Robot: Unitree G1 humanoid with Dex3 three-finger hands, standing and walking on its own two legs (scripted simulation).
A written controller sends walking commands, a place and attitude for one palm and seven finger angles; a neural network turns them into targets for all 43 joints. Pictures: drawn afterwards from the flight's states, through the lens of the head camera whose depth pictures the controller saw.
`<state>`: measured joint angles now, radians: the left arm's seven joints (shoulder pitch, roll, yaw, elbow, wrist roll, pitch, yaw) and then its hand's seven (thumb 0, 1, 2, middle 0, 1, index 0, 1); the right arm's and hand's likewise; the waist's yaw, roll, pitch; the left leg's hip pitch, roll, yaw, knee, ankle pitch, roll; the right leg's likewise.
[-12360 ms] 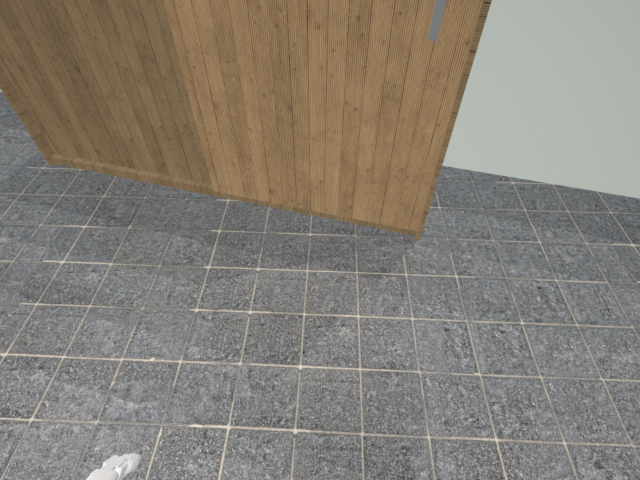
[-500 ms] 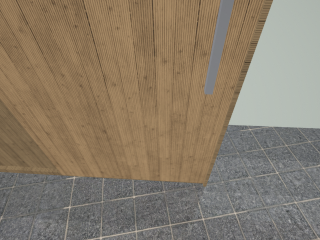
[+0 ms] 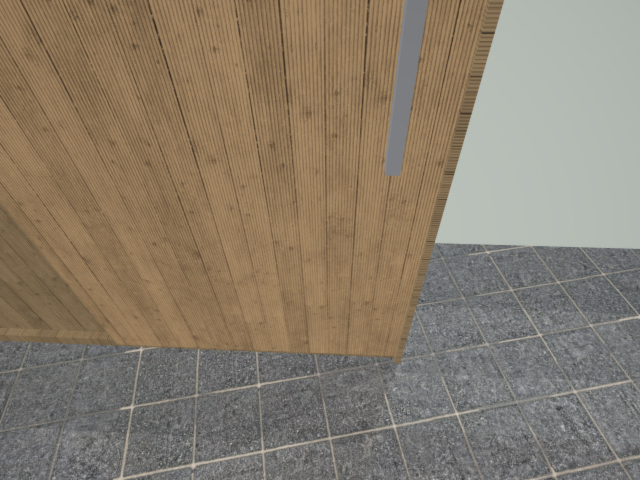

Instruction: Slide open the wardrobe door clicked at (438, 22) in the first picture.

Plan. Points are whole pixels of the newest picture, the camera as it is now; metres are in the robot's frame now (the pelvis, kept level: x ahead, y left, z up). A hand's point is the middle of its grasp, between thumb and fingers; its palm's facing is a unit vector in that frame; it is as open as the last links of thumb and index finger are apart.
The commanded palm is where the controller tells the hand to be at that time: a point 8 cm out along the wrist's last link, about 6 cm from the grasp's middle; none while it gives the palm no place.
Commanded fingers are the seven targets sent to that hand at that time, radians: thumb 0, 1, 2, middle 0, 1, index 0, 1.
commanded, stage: look again from close up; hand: right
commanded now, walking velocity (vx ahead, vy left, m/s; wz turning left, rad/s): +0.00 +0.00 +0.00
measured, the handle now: (404, 68) +0.61 -0.10 +0.24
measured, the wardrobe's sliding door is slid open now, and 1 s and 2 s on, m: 0.00 0.00 0.00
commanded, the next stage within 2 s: shuffle to correct the standing spot in 0.94 s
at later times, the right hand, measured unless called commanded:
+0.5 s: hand out of the picture -0.04 -0.19 -0.17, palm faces -0.01 +0.99 -0.14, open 7.4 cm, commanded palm none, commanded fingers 0.00 -0.90 -0.90 0.20 0.30 0.20 0.30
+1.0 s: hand out of the picture -0.06 -0.19 -0.16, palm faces -0.02 +0.99 -0.17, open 7.4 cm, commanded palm none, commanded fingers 0.00 -0.90 -0.90 0.20 0.30 0.20 0.30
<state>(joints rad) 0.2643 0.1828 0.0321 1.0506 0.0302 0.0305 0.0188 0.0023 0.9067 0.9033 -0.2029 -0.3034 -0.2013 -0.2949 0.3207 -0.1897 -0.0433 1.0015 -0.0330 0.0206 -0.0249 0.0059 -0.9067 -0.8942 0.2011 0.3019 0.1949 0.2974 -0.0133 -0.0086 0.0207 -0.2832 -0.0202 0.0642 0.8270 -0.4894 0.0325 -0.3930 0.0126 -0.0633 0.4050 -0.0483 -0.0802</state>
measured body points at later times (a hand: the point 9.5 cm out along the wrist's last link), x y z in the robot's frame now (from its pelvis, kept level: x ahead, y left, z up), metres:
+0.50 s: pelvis -0.04 -0.03 +0.01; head -0.03 -0.04 +0.46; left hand -0.06 +0.19 -0.15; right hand -0.04 -0.24 -0.15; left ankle -0.05 +0.09 -0.73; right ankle -0.01 -0.13 -0.73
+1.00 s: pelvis -0.04 -0.03 +0.01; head -0.03 -0.03 +0.46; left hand -0.07 +0.18 -0.15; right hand -0.06 -0.24 -0.15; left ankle -0.05 +0.09 -0.73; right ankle -0.01 -0.13 -0.73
